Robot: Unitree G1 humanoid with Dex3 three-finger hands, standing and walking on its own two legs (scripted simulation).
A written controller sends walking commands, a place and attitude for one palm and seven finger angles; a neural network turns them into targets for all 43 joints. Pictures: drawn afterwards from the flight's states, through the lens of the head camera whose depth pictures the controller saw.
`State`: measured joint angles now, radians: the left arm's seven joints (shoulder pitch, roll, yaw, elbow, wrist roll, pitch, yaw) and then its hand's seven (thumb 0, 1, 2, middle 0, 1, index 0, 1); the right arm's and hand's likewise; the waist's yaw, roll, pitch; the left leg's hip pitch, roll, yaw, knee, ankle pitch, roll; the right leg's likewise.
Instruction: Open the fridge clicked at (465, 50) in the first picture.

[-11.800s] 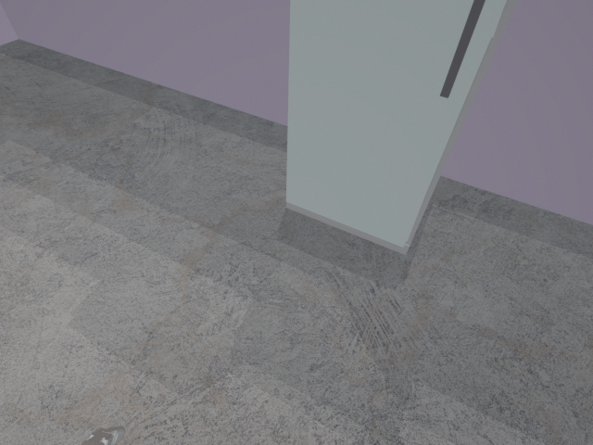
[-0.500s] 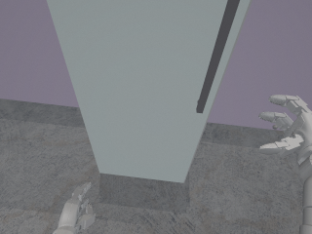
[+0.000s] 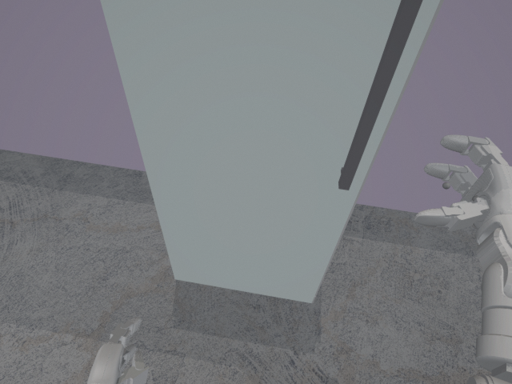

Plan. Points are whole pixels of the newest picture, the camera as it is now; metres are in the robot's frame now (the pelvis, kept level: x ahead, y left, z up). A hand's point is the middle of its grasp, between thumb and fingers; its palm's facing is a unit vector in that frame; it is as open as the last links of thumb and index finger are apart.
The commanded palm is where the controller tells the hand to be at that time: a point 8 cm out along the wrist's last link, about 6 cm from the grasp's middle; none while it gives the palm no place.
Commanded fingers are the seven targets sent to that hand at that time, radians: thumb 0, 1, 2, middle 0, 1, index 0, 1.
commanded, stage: move the hooked fingers beside the handle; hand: right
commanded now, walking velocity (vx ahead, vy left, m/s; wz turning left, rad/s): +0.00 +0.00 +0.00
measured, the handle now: (370, 103) +0.55 -0.18 +0.20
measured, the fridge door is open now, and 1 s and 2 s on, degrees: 0 0 0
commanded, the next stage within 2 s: feel for the door with the fingertips in 1.62 s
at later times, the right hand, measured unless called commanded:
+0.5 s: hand (418, 157) +0.43 -0.24 +0.17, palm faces +0.15 +0.99 -0.01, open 14.0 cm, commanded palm +0.41 -0.28 +0.17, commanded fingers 0.00 0.50 -0.30 0.30 1.20 0.30 1.20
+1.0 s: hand (398, 136) +0.49 -0.22 +0.17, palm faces +0.12 +0.99 -0.02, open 14.0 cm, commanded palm +0.45 -0.27 +0.16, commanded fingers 0.00 0.50 -0.30 0.30 1.20 0.30 1.20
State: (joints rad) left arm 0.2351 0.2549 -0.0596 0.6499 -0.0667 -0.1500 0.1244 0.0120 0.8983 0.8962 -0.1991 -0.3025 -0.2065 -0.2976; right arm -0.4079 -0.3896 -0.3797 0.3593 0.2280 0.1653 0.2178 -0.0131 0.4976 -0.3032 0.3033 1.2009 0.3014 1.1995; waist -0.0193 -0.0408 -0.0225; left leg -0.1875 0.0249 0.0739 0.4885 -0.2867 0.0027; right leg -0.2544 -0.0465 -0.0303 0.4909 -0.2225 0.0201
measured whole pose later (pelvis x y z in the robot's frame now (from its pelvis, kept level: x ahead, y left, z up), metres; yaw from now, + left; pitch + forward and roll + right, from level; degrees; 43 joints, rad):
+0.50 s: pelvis +0.00 +0.00 +0.00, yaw +1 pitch +3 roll +0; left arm 0.32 0.28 -0.03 0.68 -0.06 -0.10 0.11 0.01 0.90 0.90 -0.20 -0.30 -0.21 -0.30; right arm -0.68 -0.46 -0.39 0.76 0.17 0.04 0.21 -0.01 0.50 -0.30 0.30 1.20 0.30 1.20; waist 0.04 -0.03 -0.03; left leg -0.29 0.01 0.06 0.53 -0.30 0.00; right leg -0.35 -0.06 -0.04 0.54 -0.24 0.02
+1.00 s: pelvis +0.01 -0.01 -0.01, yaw +2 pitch +8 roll +1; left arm 0.41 0.27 -0.01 0.68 -0.03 -0.05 0.06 0.01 0.90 0.90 -0.20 -0.30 -0.21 -0.30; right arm -0.88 -0.51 -0.41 1.04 0.10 -0.10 0.18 -0.01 0.49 -0.30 0.30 1.20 0.30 1.20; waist 0.10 -0.03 -0.06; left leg -0.39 0.02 0.03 0.56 -0.31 -0.01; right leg -0.46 -0.06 -0.06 0.60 -0.28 0.00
